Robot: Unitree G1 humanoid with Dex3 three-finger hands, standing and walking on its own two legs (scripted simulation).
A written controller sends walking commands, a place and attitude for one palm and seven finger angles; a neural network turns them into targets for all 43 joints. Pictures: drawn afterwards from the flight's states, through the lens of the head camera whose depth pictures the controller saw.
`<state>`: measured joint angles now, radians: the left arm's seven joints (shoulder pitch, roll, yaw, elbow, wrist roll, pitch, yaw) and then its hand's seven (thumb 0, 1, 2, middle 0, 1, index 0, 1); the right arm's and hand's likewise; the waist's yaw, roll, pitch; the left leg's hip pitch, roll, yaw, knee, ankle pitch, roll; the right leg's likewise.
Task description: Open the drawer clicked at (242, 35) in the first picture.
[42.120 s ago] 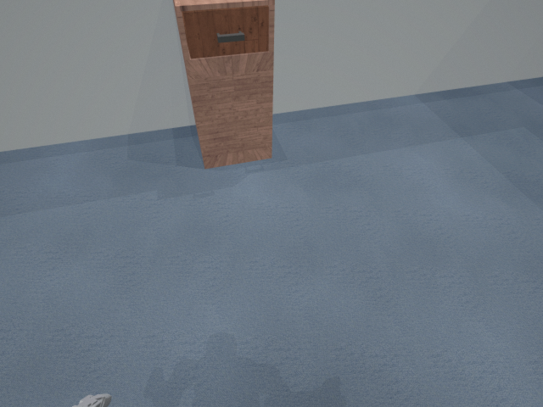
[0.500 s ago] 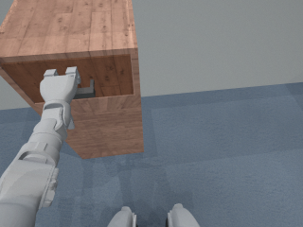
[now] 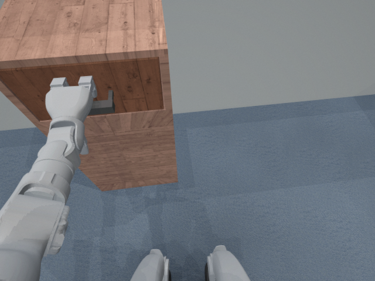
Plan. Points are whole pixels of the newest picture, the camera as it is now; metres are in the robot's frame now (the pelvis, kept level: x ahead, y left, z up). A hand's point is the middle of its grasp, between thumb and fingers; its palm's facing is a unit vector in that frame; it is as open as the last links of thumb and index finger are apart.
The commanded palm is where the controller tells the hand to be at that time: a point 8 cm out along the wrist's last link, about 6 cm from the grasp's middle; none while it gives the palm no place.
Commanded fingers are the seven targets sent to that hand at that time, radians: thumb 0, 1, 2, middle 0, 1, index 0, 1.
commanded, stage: lift the hand off the handle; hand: left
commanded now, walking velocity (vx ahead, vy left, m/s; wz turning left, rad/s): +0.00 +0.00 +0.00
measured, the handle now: (91, 101) +0.52 +0.23 +0.02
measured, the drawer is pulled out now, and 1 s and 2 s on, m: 0.00 0.00 0.00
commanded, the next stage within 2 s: draw the hand back to the body in 1.54 s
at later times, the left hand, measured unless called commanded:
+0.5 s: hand (79, 115) +0.47 +0.25 +0.03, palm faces -0.06 +0.04 -1.00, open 13.6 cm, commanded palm +0.48 +0.23 +0.09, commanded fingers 0.00 -0.50 0.30 -0.30 -1.20 -0.30 -1.20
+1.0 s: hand (78, 102) +0.48 +0.23 +0.07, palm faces -0.02 -0.03 -1.00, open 13.3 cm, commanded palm +0.47 +0.22 +0.16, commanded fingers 0.00 -0.50 0.30 -0.30 -1.20 -0.30 -1.20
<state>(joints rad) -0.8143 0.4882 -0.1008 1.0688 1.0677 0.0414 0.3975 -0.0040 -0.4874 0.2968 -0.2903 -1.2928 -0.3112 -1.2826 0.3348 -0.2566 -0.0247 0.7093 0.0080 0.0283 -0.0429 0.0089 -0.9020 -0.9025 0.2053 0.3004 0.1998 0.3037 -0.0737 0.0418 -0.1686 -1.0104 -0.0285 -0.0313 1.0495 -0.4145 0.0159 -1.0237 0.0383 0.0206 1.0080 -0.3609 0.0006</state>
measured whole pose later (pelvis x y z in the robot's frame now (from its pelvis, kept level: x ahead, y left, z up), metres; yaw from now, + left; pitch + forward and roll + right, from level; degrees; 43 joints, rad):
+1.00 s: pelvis +0.06 +0.00 +0.05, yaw +1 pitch +15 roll -1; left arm -0.58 0.41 -0.08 0.84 1.04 -0.01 0.34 0.00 -0.49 0.30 -0.44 -1.23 -0.42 -1.22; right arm 0.30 -0.25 -0.06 0.74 0.00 0.02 -0.05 0.01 -0.90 -0.90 0.21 0.30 0.20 0.30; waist -0.04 0.07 -0.13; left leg -0.64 -0.03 -0.04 0.77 -0.39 0.02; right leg -0.65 0.03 0.02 0.73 -0.34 0.00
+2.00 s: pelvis +0.07 +0.00 +0.07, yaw -1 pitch +6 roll +0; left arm -0.28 0.46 -0.04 0.35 0.95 0.10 0.11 0.00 -0.49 0.30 -0.32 -1.21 -0.32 -1.20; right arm 0.22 -0.26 -0.05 0.68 0.05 0.10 -0.04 0.01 -0.90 -0.90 0.20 0.30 0.20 0.30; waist 0.04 0.09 -0.10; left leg -0.31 -0.02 -0.01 0.52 -0.31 0.02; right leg -0.36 0.03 0.06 0.54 -0.28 -0.01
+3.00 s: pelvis +0.06 -0.02 +0.08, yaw +1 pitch -4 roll -1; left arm 0.55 0.31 0.29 -0.44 -0.06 -0.12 0.08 0.00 0.53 0.74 -0.24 -0.54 -0.24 -0.53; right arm 0.20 -0.22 0.00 0.64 -0.01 -0.14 -0.08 0.02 -0.90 -0.90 0.20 0.30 0.20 0.30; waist 0.07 0.07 0.00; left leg -0.08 0.01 -0.05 0.41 -0.25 -0.01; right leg -0.09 0.06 0.02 0.37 -0.20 -0.03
